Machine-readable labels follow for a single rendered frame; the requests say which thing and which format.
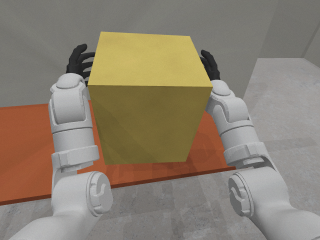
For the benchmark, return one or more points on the carton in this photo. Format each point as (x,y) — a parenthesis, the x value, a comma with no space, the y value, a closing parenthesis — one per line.
(148,94)

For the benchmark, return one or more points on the table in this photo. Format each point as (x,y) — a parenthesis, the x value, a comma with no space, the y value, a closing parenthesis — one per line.
(26,148)

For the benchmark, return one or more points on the right robot hand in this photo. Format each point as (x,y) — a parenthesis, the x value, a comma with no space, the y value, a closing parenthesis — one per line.
(210,65)

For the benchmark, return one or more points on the robot right upper arm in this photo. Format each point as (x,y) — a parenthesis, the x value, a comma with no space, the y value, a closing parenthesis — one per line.
(261,195)

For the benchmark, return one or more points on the robot left upper arm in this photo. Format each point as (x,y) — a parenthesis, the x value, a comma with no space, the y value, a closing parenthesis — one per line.
(78,202)

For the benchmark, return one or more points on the robot left forearm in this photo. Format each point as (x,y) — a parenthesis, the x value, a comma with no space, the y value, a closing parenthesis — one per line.
(71,126)

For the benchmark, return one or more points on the left robot hand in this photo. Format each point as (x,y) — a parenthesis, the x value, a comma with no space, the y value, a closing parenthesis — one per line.
(75,62)

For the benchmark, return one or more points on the robot right forearm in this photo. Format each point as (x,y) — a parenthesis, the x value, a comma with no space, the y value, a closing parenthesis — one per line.
(236,130)

